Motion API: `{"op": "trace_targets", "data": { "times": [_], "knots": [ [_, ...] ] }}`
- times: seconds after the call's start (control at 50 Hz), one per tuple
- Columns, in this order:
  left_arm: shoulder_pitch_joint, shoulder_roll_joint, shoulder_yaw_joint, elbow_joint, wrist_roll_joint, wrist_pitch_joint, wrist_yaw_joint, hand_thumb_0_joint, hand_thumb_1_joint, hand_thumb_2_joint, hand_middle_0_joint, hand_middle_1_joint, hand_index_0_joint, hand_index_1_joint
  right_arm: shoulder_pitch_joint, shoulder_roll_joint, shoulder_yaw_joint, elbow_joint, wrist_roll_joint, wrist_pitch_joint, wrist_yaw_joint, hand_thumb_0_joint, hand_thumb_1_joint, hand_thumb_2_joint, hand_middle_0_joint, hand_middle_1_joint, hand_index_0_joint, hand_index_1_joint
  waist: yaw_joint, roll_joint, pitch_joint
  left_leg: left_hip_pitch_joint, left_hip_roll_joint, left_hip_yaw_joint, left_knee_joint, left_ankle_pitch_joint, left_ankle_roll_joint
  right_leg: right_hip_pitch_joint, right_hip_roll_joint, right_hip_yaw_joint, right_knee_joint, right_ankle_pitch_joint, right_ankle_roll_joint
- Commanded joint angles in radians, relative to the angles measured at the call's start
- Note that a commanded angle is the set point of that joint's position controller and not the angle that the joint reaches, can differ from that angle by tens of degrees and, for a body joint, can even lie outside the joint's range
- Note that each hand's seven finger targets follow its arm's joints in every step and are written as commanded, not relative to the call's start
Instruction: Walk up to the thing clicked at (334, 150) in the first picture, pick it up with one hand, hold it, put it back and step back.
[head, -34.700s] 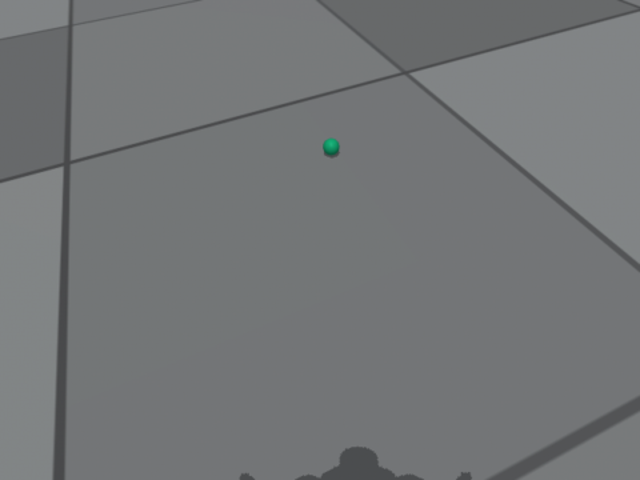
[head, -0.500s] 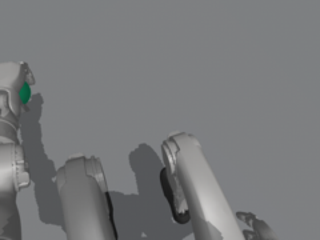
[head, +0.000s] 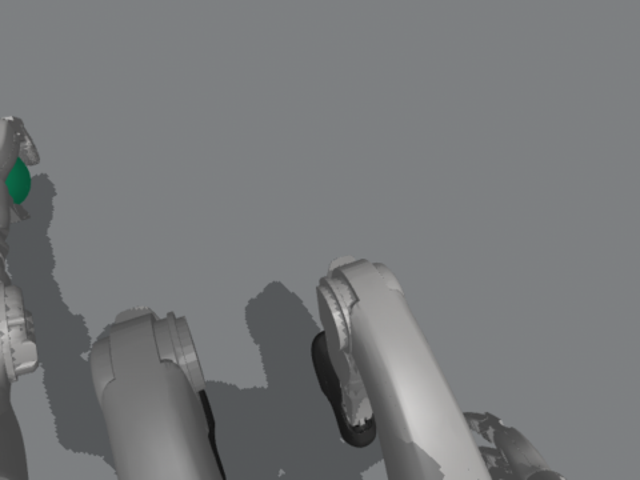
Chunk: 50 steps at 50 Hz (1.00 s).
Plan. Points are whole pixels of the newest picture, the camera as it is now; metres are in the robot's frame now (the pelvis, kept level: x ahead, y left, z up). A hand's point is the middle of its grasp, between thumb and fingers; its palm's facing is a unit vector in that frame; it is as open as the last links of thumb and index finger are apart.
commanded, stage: lower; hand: left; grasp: from above
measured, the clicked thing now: out of the picture +0.50 +0.33 -0.18
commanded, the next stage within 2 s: rest in 0.26 s
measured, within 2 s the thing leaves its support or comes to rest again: rests again in 1.78 s
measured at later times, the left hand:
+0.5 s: hand (26, 192) +0.49 +0.31 -0.22, palm faces -0.45 -0.10 -0.89, open 9.1 cm
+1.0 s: hand (41, 200) +0.49 +0.30 -0.25, palm faces -0.45 -0.12 -0.88, open 9.1 cm
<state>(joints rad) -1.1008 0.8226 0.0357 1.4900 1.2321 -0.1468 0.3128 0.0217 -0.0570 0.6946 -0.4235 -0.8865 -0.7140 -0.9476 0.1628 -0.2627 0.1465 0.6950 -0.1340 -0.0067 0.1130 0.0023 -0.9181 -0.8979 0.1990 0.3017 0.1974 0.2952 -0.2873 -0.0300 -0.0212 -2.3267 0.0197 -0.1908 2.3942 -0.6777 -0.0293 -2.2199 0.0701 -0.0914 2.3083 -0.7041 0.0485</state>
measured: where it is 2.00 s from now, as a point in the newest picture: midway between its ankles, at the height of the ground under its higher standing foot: (278, 432)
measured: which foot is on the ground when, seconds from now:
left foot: down 0.00-1.00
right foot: down 0.00-1.00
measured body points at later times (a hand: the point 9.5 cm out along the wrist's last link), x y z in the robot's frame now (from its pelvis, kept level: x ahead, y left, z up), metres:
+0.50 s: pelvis +0.00 +0.00 -0.02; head +0.27 +0.09 +0.33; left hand +0.51 +0.31 -0.17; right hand +0.03 -0.26 -0.10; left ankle +0.07 +0.14 -0.30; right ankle +0.10 -0.12 -0.30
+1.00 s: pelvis +0.00 +0.00 -0.02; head +0.28 +0.11 +0.31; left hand +0.51 +0.30 -0.20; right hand +0.04 -0.26 -0.09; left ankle +0.07 +0.14 -0.30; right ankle +0.10 -0.12 -0.30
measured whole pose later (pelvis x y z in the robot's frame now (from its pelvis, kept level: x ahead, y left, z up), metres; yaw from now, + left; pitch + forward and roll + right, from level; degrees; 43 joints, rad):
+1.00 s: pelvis +0.00 +0.00 -0.02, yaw -4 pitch +31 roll -13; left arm -1.13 0.96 0.07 1.65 1.26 -0.16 0.49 0.02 -0.06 0.69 -0.42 -0.89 -0.72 -0.94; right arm 0.12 -0.30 0.27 0.66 -0.20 -0.11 0.16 0.00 -0.92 -0.90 0.20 0.30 0.20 0.30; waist -0.37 -0.11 0.10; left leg -2.36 0.02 -0.26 2.50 -0.71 -0.04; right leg -2.24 0.09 -0.14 2.36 -0.70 0.06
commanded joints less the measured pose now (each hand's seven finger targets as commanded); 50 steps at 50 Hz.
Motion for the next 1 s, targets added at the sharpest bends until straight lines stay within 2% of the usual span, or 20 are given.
{"op": "trace_targets", "data": {
  "times": [0.0,0.08,0.12,0.24,0.28,0.32,0.38,0.48,0.54,0.58,0.62,0.66,0.72,0.76,0.78,0.8,0.82,0.86,0.94,0.98],
  "knots": [
    [-0.351,0.216,0.004,-0.119,-0.006,-0.005,0.047,0.000,0.459,0.936,-0.777,-1.073,-0.827,-1.020,0.210,-0.264,-0.070,-0.001,-0.001,-0.002,-0.011,0.000,-0.914,-0.901,0.200,0.300,0.200,0.300,-0.035,0.363,-0.645,0.503,0.009,0.106,-0.221,0.194,0.050,0.318,0.026,-0.103,-0.207,0.274,-0.079],
    [-0.346,0.229,0.005,-0.095,0.010,-0.013,0.058,0.000,0.475,0.929,-0.784,-1.078,-0.837,-1.023,0.209,-0.271,-0.061,-0.005,-0.009,-0.010,-0.007,0.000,-0.915,-0.901,0.200,0.300,0.200,0.300,-0.038,0.387,-0.628,0.526,0.009,0.101,-0.209,0.205,0.046,0.295,0.025,-0.109,-0.189,0.280,-0.081],
    [-0.376,0.273,0.028,-0.111,0.016,-0.023,0.073,0.000,0.484,0.934,-0.782,-1.100,-0.839,-1.040,0.208,-0.278,-0.056,-0.006,-0.014,-0.011,-0.007,0.000,-0.915,-0.901,0.200,0.300,0.199,0.300,-0.036,0.403,-0.645,0.528,0.006,0.104,-0.200,0.201,0.046,0.304,0.026,-0.109,-0.189,0.279,-0.079],
    [-0.363,0.283,0.040,-0.079,0.034,-0.033,0.113,0.000,0.545,0.956,-0.822,-1.116,-0.880,-1.054,0.204,-0.290,-0.046,-0.013,-0.027,-0.028,-0.003,0.000,-0.915,-0.901,0.200,0.300,0.200,0.300,-0.050,0.449,-0.625,0.540,0.008,0.091,-0.203,0.177,0.037,0.266,0.025,-0.130,-0.162,0.255,-0.084],
    [-0.375,0.309,0.046,-0.103,0.042,-0.033,0.125,0.000,0.538,0.974,-0.824,-1.111,-0.877,-1.055,0.203,-0.290,-0.038,-0.015,-0.029,-0.028,-0.002,0.000,-0.914,-0.901,0.200,0.300,0.200,0.300,-0.047,0.453,-0.671,0.542,0.011,0.095,-0.181,0.204,0.041,0.302,0.030,-0.125,-0.163,0.285,-0.078],
    [-0.362,0.304,0.047,-0.076,0.034,-0.026,0.135,0.000,0.564,0.991,-0.833,-1.143,-0.890,-1.083,0.211,-0.288,-0.034,-0.013,-0.034,-0.034,0.001,0.000,-0.916,-0.901,0.200,0.300,0.200,0.300,-0.058,0.423,-0.649,0.504,0.012,0.099,-0.165,0.206,0.048,0.326,0.031,-0.119,-0.171,0.299,-0.071],
    [-0.347,0.306,0.047,-0.031,0.023,-0.014,0.142,0.000,0.530,0.978,-0.809,-1.096,-0.863,-1.038,0.213,-0.292,-0.027,-0.010,-0.038,-0.047,0.005,0.000,-0.907,-0.897,0.200,0.300,0.200,0.300,-0.068,0.387,-0.601,0.459,0.016,0.099,-0.152,0.189,0.054,0.325,0.034,-0.117,-0.179,0.290,-0.067],
    [-0.338,0.319,0.050,-0.027,0.011,-0.007,0.149,0.000,0.503,0.924,-0.776,-1.086,-0.839,-1.019,0.207,-0.304,-0.013,-0.014,-0.045,-0.059,0.008,0.000,-0.905,-0.896,0.200,0.300,0.200,0.300,-0.068,0.403,-0.611,0.473,0.019,0.088,-0.156,0.190,0.049,0.338,0.036,-0.132,-0.168,0.284,-0.070],
    [-0.343,0.326,0.042,-0.026,0.013,-0.012,0.144,0.000,0.485,0.949,-0.772,-1.092,-0.829,-1.031,0.202,-0.310,-0.008,-0.015,-0.043,-0.063,0.010,0.000,-0.908,-0.898,0.200,0.300,0.200,0.300,-0.081,0.412,-0.613,0.489,0.023,0.073,-0.154,0.201,0.044,0.329,0.042,-0.141,-0.155,0.289,-0.075],
    [-0.335,0.345,0.058,-0.033,0.011,-0.013,0.151,0.000,0.505,0.939,-0.784,-1.082,-0.843,-1.019,0.208,-0.317,-0.003,-0.023,-0.048,-0.067,0.011,0.000,-0.907,-0.897,0.200,0.300,0.200,0.300,-0.083,0.418,-0.619,0.499,0.022,0.073,-0.148,0.229,0.044,0.350,0.038,-0.145,-0.155,0.314,-0.072],
    [-0.334,0.339,0.045,-0.030,0.012,-0.018,0.155,0.000,0.533,0.963,-0.821,-1.071,-0.873,-1.016,0.196,-0.312,0.003,-0.019,-0.047,-0.069,0.014,0.000,-0.909,-0.898,0.200,0.300,0.200,0.300,-0.085,0.433,-0.608,0.502,0.026,0.069,-0.146,0.234,0.042,0.345,0.043,-0.143,-0.150,0.321,-0.073],
    [-0.326,0.350,0.058,-0.017,0.019,-0.018,0.163,0.000,0.540,0.962,-0.818,-1.081,-0.873,-1.023,0.206,-0.322,0.007,-0.021,-0.052,-0.074,0.015,0.000,-0.908,-0.898,0.200,0.300,0.200,0.300,-0.096,0.414,-0.581,0.497,0.025,0.072,-0.133,0.244,0.045,0.350,0.043,-0.146,-0.160,0.332,-0.070],
    [-0.318,0.360,0.060,-0.020,0.019,-0.023,0.180,0.000,0.542,0.948,-0.829,-1.061,-0.882,-1.004,0.194,-0.320,0.015,-0.018,-0.056,-0.079,0.018,0.000,-0.910,-0.899,0.200,0.300,0.200,0.300,-0.083,0.452,-0.585,0.506,0.024,0.076,-0.141,0.240,0.041,0.362,0.043,-0.143,-0.157,0.332,-0.071],
    [-0.314,0.344,0.050,0.002,0.023,-0.020,0.184,0.000,0.550,0.958,-0.824,-1.078,-0.879,-1.019,0.189,-0.325,0.016,-0.020,-0.060,-0.085,0.022,0.000,-0.909,-0.899,0.200,0.300,0.200,0.300,-0.098,0.452,-0.563,0.521,0.029,0.064,-0.138,0.238,0.038,0.322,0.047,-0.155,-0.149,0.323,-0.075],
    [-0.331,0.362,0.058,-0.028,0.026,-0.023,0.189,0.000,0.553,0.964,-0.832,-1.064,-0.883,-1.010,0.188,-0.332,0.017,-0.025,-0.061,-0.084,0.022,0.000,-0.907,-0.898,0.200,0.300,0.200,0.300,-0.099,0.467,-0.586,0.536,0.029,0.061,-0.140,0.245,0.037,0.332,0.046,-0.159,-0.147,0.326,-0.075],
    [-0.320,0.353,0.053,0.009,0.029,-0.021,0.192,0.000,0.560,0.959,-0.836,-1.070,-0.889,-1.014,0.186,-0.337,0.017,-0.029,-0.061,-0.087,0.023,0.000,-0.910,-0.900,0.200,0.300,0.200,0.300,-0.109,0.459,-0.553,0.523,0.028,0.059,-0.137,0.239,0.035,0.315,0.043,-0.163,-0.144,0.320,-0.079],
    [-0.328,0.366,0.054,-0.021,0.025,-0.024,0.199,0.000,0.553,0.954,-0.836,-1.055,-0.887,-1.001,0.177,-0.333,0.020,-0.028,-0.061,-0.087,0.025,0.000,-0.908,-0.899,0.200,0.300,0.200,0.300,-0.095,0.473,-0.582,0.537,0.031,0.058,-0.142,0.242,0.036,0.333,0.047,-0.160,-0.143,0.326,-0.075],
    [-0.326,0.363,0.052,-0.002,0.027,-0.020,0.209,0.000,0.559,0.961,-0.837,-1.064,-0.889,-1.009,0.177,-0.335,0.023,-0.025,-0.064,-0.089,0.027,0.000,-0.909,-0.899,0.200,0.300,0.200,0.300,-0.103,0.476,-0.590,0.537,0.033,0.058,-0.134,0.255,0.037,0.339,0.049,-0.160,-0.143,0.345,-0.071],
    [-0.332,0.352,0.039,0.047,0.017,-0.017,0.223,0.000,0.536,0.947,-0.829,-1.046,-0.877,-0.994,0.179,-0.338,0.032,-0.022,-0.068,-0.102,0.033,0.000,-0.912,-0.901,0.200,0.300,0.200,0.300,-0.125,0.429,-0.523,0.479,0.033,0.061,-0.122,0.216,0.045,0.339,0.051,-0.157,-0.157,0.327,-0.067],
    [-0.335,0.375,0.048,0.040,0.014,-0.015,0.225,0.000,0.545,0.932,-0.833,-1.038,-0.884,-0.984,0.175,-0.341,0.037,-0.024,-0.073,-0.107,0.035,0.000,-0.911,-0.901,0.200,0.301,0.200,0.301,-0.120,0.436,-0.523,0.469,0.035,0.059,-0.124,0.209,0.044,0.349,0.052,-0.159,-0.158,0.318,-0.066]
  ]
}}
